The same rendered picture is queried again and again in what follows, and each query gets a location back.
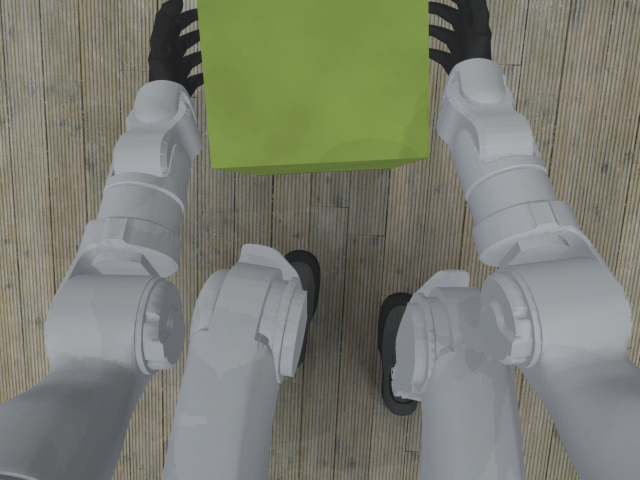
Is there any carton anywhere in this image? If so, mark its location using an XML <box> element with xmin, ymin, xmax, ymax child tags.
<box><xmin>197</xmin><ymin>0</ymin><xmax>430</xmax><ymax>176</ymax></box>

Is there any robot right forearm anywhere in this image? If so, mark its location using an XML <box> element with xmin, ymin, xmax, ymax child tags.
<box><xmin>436</xmin><ymin>58</ymin><xmax>632</xmax><ymax>339</ymax></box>

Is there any robot left upper arm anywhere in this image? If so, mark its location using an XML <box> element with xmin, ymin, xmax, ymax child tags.
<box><xmin>0</xmin><ymin>274</ymin><xmax>186</xmax><ymax>480</ymax></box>

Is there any right robot hand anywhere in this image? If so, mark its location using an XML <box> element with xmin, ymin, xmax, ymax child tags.
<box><xmin>428</xmin><ymin>0</ymin><xmax>492</xmax><ymax>76</ymax></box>

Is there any robot right upper arm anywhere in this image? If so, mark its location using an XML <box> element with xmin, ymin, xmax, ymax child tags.
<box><xmin>479</xmin><ymin>257</ymin><xmax>640</xmax><ymax>480</ymax></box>

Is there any robot left foot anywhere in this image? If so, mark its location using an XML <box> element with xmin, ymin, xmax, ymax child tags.
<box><xmin>284</xmin><ymin>250</ymin><xmax>321</xmax><ymax>368</ymax></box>

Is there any robot left forearm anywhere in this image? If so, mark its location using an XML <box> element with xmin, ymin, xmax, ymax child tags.
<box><xmin>44</xmin><ymin>80</ymin><xmax>203</xmax><ymax>361</ymax></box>

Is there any left robot hand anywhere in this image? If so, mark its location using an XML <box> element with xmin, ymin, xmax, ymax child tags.
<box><xmin>148</xmin><ymin>0</ymin><xmax>204</xmax><ymax>98</ymax></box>

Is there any robot left shin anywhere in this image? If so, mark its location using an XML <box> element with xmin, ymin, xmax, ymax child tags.
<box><xmin>190</xmin><ymin>244</ymin><xmax>303</xmax><ymax>340</ymax></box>

